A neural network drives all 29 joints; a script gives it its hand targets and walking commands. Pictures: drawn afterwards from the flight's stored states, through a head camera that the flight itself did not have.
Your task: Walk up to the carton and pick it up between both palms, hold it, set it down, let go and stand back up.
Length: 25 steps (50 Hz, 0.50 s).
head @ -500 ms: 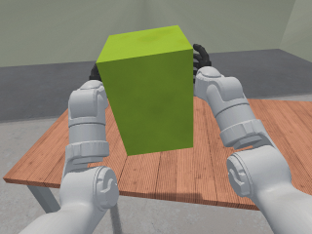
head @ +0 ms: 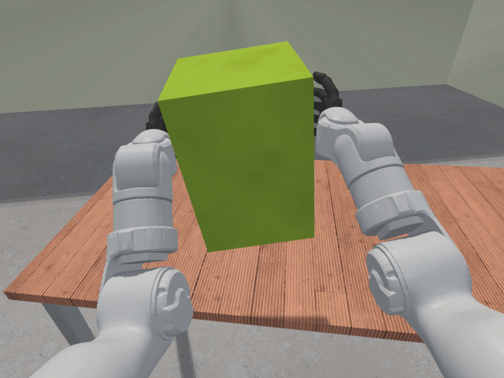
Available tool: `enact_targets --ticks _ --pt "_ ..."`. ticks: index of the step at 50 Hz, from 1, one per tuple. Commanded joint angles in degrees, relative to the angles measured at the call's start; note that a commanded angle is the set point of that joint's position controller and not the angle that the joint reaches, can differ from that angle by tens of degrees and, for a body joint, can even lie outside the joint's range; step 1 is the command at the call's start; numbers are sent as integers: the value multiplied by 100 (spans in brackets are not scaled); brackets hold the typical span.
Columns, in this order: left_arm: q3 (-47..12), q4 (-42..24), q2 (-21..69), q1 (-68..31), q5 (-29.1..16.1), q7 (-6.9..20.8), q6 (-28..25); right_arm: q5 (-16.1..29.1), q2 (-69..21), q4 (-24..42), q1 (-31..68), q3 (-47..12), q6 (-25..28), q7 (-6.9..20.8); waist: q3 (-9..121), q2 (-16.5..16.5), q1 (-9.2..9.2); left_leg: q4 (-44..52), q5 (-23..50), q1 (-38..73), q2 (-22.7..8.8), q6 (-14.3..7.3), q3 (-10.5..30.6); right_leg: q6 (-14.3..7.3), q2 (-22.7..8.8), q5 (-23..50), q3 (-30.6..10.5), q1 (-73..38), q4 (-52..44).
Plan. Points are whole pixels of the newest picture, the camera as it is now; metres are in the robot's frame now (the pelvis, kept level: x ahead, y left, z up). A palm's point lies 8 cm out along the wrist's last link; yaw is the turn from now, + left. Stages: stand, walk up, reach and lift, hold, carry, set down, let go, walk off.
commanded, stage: hold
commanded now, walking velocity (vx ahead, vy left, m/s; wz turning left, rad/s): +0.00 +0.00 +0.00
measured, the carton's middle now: (246, 149) +0.35 +0.00 +0.27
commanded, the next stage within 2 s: none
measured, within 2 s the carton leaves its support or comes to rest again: neither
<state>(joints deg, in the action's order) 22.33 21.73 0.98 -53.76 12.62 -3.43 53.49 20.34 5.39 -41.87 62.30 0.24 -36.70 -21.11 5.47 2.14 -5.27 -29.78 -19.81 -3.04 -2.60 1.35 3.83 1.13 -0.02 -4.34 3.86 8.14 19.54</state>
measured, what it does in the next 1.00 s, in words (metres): stands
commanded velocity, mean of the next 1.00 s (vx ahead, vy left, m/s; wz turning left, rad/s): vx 0.00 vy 0.00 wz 0.00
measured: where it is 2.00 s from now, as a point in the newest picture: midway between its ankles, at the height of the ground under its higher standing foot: outside the picture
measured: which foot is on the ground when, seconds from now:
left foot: down 0.00-1.00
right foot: down 0.00-1.00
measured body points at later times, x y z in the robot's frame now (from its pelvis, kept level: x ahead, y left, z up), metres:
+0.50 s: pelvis -0.01 +0.00 +0.00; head -0.09 +0.01 +0.44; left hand +0.38 +0.13 +0.28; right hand +0.38 -0.13 +0.30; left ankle -0.03 +0.13 -0.74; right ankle +0.08 -0.14 -0.74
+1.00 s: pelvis +0.00 +0.00 +0.00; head -0.09 +0.00 +0.44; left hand +0.38 +0.13 +0.28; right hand +0.38 -0.13 +0.29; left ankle -0.03 +0.13 -0.74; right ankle +0.08 -0.14 -0.74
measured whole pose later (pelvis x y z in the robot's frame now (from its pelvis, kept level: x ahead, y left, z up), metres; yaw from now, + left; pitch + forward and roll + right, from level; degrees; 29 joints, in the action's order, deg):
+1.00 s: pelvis +0.00 +0.00 +0.00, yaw +0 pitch -7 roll -2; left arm 22.2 20.0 1.1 -52.7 12.2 -3.5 53.7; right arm 21.1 5.3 -38.6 60.2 -0.7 -38.0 -22.2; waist 5.1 3.2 -4.8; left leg -29.6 -19.6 -2.7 -2.3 1.1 3.9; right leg 1.4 -0.3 -4.2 3.7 7.8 19.4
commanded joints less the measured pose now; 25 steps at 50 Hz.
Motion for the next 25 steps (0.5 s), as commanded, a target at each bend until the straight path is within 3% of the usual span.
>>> enact_targets --ticks 1,3,4,5,7,10,11,12,13,14,15,16,17,18,20,21,23,25 --pt "-2631 -1281 3307 -6188 -895 661 -755 1225 -4758 2118 5406 -1827 84 905 2813 199 -21 860 2056 -1476 635 288 -180 298 684 1510 -152 -2967 357" --pt "-2738 -1300 3381 -6099 -914 677 -736 1210 -4738 2189 5328 -1849 95 863 2720 192 -91 819 2125 -1398 650 317 -209 296 653 1563 -177 -2940 322" --pt "-2650 -1171 3259 -6142 -889 725 -749 1169 -4813 2285 5576 -1789 105 846 2627 7 -41 900 1837 -1494 636 240 -194 321 669 1412 -154 -2897 317" --pt "-2691 -1291 3300 -6276 -896 745 -774 1128 -4756 2246 5433 -1749 99 844 2787 51 -123 903 1809 -1466 654 251 -194 322 652 1440 -157 -3000 327" --pt "-2705 -1267 3334 -6190 -937 727 -791 1171 -4892 2520 5542 -1907 97 853 2826 -18 -18 937 1738 -1525 658 187 -178 320 674 1332 -156 -3002 322" --pt "-2793 -1188 3406 -6224 -977 700 -803 1178 -4907 2536 5686 -1806 122 846 2823 58 -44 955 1620 -1580 650 186 -183 324 694 1243 -99 -2928 311" --pt "-2813 -1162 3370 -6286 -990 707 -820 1105 -4903 2496 5681 -1735 104 841 2797 -26 -98 964 1419 -1635 660 134 -177 333 690 1046 -136 -2890 284" --pt "-2734 -1153 3384 -6363 -927 687 -839 1087 -4950 2434 5690 -1695 100 865 2714 156 -6 1049 1290 -1711 611 136 -191 321 667 904 -133 -2870 309" --pt "-2768 -1218 3520 -6231 -989 657 -835 1060 -4961 2313 5556 -1649 110 893 2838 114 -62 1036 1452 -1630 593 145 -163 288 662 968 -119 -2909 297" --pt "-2767 -1234 3353 -6362 -1011 658 -848 1098 -4923 2450 5599 -1746 100 896 2917 21 8 968 1424 -1670 633 144 -187 311 661 970 -146 -2870 329" --pt "-2662 -981 3293 -6433 -986 672 -854 981 -4865 2166 5627 -1600 56 897 2696 11 -66 1106 1089 -1822 627 99 -182 314 673 711 -136 -2807 282" --pt "-2520 -909 3263 -6306 -880 659 -858 1004 -4872 2166 5665 -1575 56 930 2651 33 63 1170 1010 -1910 567 53 -198 311 690 588 -121 -2845 332" --pt "-2455 -823 3203 -6472 -822 692 -862 921 -4833 1890 5628 -1447 26 958 2430 31 -18 1248 677 -2111 578 -13 -184 310 700 363 -119 -2827 331" --pt "-2363 -679 3227 -6262 -827 694 -861 912 -4850 1941 5610 -1492 57 976 2445 80 87 1245 723 -2123 557 -10 -226 283 658 374 -168 -2858 329" --pt "-2634 -942 3428 -6530 -1001 666 -921 937 -4878 2060 5808 -1411 111 996 2796 189 -45 1243 835 -2108 527 12 -177 269 718 486 -98 -2971 394" --pt "-2669 -979 3436 -6438 -1023 628 -923 996 -4935 2115 5738 -1469 111 1008 2976 210 -7 1181 1033 -1988 518 58 -145 256 696 666 -140 -2942 395" --pt "-2918 -1143 3607 -6638 -1163 599 -982 944 -4887 1915 5636 -1433 141 998 3261 375 -177 980 1472 -1682 561 238 -165 223 656 937 -170 -2823 380" --pt "-2747 -952 3428 -6599 -1074 612 -965 979 -4805 1783 5631 -1400 129 964 2924 381 -169 966 1377 -1665 589 231 -178 250 666 803 -163 -2688 324"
